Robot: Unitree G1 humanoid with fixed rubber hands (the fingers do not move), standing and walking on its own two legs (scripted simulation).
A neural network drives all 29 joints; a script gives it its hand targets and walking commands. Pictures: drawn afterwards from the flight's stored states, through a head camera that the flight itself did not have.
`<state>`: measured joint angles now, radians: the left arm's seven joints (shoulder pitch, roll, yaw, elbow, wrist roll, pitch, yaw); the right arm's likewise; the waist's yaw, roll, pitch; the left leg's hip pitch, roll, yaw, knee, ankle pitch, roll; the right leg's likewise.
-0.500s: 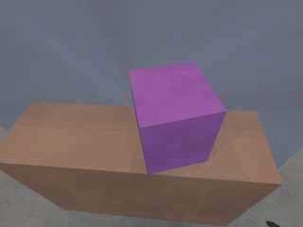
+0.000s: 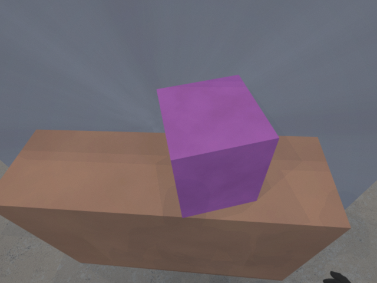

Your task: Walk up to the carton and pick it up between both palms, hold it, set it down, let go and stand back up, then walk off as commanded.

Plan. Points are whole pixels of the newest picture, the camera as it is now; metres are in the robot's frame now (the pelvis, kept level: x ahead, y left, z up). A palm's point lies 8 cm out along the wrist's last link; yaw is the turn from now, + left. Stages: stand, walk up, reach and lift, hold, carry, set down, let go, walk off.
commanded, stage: walk up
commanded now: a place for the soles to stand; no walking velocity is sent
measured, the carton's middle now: (209, 148) +0.43 -0.01 +0.03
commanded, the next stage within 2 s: reach and lift in 1.40 s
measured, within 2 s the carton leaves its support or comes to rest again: neither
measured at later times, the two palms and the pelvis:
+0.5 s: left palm out of the picture +0.07 +0.29 -0.08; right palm out of the picture +0.07 -0.33 -0.10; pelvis -0.02 -0.02 +0.00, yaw -3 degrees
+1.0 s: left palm out of the picture +0.06 +0.28 -0.08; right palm out of the picture +0.05 -0.34 -0.10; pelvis -0.03 -0.02 +0.00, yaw -3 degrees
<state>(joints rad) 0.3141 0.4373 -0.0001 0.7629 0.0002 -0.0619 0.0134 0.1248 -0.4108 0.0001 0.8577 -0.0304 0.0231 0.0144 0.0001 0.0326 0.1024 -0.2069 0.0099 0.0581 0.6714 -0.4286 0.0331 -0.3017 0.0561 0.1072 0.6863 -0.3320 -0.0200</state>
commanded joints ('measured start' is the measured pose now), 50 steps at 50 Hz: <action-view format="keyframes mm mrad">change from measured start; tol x16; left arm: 1 -160 169 57 -33 1 8 17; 11 16 170 82 18 -9 16 2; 50 -119 172 55 35 4 20 -7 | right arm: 1 55 -232 -98 -24 43 -43 -12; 50 -43 -226 -74 31 31 -45 -11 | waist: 1 -80 -80 -70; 9 24 108 17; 16 -14 -169 -99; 28 28 45 -45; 50 -18 -20 -99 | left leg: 1 140 134 -187 -223 225 59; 6 80 404 -298 -240 698 248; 12 30 134 -31 -4 428 31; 16 -55 -6 -96 75 -188 -8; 24 144 211 -218 -282 321 82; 27 -48 275 -193 -289 255 151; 33 56 53 -70 -131 -29 13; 50 65 151 -109 -251 135 55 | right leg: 1 -136 -114 191 -91 488 -64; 6 -120 1 -11 249 -253 -7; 9 -53 -17 -44 42 -115 -25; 13 72 -113 175 -129 570 -98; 17 21 -268 472 -296 362 -225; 22 -24 -150 227 -144 532 -70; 26 26 -11 12 3 108 -13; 31 -8 -130 206 -208 274 -87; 37 -132 -124 274 -310 25 -63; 50 1 -77 143 -158 339 -49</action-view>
